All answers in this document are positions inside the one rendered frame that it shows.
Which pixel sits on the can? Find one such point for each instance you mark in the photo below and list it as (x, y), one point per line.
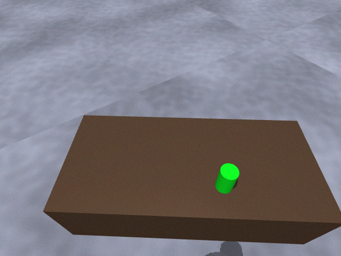
(227, 177)

